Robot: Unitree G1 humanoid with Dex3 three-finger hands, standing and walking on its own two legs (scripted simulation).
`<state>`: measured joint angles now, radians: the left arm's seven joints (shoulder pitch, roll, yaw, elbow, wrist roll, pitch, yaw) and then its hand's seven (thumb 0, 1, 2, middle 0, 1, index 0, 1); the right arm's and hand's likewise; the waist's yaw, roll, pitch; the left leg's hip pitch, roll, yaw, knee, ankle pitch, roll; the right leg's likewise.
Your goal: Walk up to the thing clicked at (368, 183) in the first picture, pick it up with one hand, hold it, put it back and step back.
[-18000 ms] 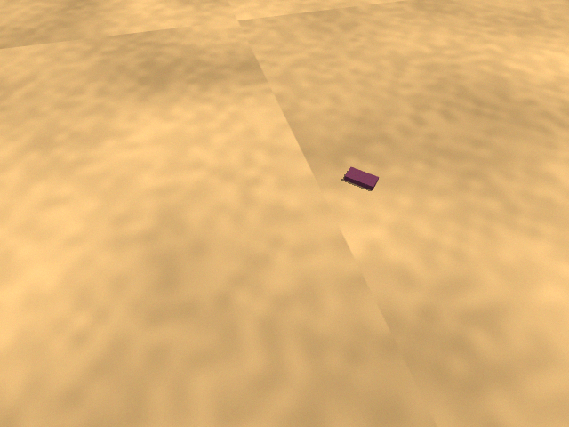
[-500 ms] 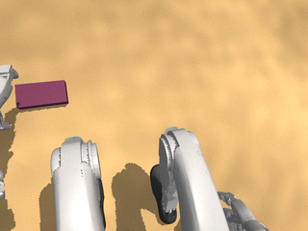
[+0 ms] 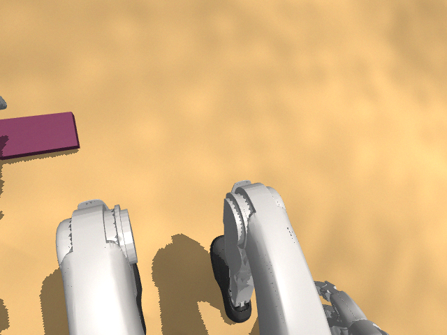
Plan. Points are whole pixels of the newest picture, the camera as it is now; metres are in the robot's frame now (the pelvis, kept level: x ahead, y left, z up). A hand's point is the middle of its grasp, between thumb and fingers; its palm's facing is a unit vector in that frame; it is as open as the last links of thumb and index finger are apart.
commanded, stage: rise first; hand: left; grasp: from above
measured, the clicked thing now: (37, 135) +0.47 +0.32 -0.31
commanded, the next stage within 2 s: approach in 1.48 s
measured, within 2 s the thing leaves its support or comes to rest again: neither
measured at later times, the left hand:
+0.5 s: hand out of the picture +0.42 +0.36 -0.19, palm faces -0.46 -0.12 -0.88, open 14.1 cm
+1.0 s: hand out of the picture +0.43 +0.37 -0.20, palm faces -0.45 -0.12 -0.89, open 14.1 cm
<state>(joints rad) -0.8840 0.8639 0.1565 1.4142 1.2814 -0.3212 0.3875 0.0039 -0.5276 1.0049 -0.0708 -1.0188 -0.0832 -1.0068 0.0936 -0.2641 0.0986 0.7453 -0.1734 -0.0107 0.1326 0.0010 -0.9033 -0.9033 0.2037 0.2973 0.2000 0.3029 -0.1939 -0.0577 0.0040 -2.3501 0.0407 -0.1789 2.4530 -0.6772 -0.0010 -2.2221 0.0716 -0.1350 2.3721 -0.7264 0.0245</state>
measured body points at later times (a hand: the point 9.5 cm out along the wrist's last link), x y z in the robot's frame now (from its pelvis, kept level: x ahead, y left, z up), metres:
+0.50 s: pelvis +0.00 +0.00 -0.01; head +0.25 +0.10 +0.35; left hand +0.44 +0.36 -0.14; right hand +0.08 -0.27 -0.11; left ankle +0.07 +0.13 -0.29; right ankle +0.09 -0.11 -0.29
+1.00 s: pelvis +0.00 +0.00 -0.01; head +0.25 +0.11 +0.35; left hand +0.45 +0.37 -0.15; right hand +0.08 -0.26 -0.10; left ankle +0.07 +0.13 -0.29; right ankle +0.09 -0.11 -0.29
